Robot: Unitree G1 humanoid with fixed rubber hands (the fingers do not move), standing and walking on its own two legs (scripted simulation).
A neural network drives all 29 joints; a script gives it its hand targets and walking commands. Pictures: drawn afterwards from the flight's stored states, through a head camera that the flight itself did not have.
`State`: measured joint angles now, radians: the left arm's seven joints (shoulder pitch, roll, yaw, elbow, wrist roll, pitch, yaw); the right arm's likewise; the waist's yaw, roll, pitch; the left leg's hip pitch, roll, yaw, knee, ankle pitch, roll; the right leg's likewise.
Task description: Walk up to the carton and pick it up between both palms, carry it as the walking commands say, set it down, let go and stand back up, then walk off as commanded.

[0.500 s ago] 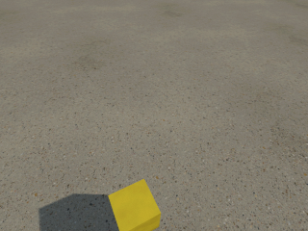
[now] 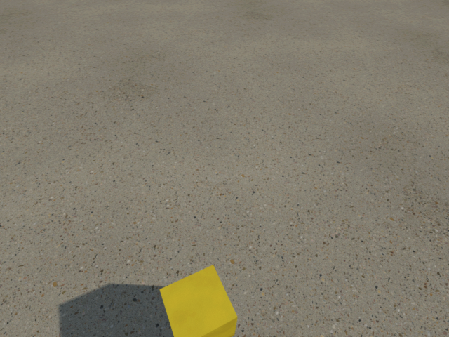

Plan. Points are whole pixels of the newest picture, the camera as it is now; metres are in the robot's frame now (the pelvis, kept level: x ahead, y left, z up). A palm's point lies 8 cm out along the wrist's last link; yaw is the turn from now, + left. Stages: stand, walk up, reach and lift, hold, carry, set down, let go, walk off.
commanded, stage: walk up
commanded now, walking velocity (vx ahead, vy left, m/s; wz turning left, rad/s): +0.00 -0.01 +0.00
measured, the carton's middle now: (199, 313) +0.36 +0.11 -0.65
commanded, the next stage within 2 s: none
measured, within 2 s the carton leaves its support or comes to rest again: neither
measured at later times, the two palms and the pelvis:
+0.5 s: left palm out of the picture +0.01 +0.18 -0.13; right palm out of the picture +0.08 -0.34 -0.15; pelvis -0.01 -0.08 -0.01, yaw +15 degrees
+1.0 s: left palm out of the picture -0.13 +0.26 -0.14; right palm out of the picture +0.13 -0.19 -0.14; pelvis -0.06 -0.01 -0.01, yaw +21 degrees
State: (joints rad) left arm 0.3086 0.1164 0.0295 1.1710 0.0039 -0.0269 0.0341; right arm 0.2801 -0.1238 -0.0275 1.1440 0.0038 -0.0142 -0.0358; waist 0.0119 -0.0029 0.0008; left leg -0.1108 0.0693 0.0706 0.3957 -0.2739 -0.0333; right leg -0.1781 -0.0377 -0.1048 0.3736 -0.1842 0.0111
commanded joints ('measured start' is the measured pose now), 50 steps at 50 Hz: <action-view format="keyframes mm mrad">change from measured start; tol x32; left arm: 1 64 76 11 -13 2 -2 2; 50 -100 193 31 -251 11 76 -4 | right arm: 1 72 -66 -3 -9 -1 -3 -4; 50 -163 -257 -56 -278 -32 50 20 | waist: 1 -7 7 70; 14 -13 343 -10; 19 89 -390 -104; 36 13 -169 -84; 40 -63 327 -140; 50 -16 74 -38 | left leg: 1 -85 62 -32 -94 147 16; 8 53 430 -505 -20 883 236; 15 -358 119 -275 -71 -37 112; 22 -556 -5 -126 813 -245 1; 36 -273 -16 -71 247 -154 -24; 41 62 313 -289 22 692 220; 50 -183 168 -258 -84 239 241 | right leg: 1 30 -92 73 -48 182 -12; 9 -463 -27 126 684 -307 41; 18 207 -167 159 -81 -53 4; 35 137 -483 218 74 781 -132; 38 -116 -283 2 328 431 -9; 40 -410 -58 -41 662 -469 54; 50 -178 -28 27 569 -327 7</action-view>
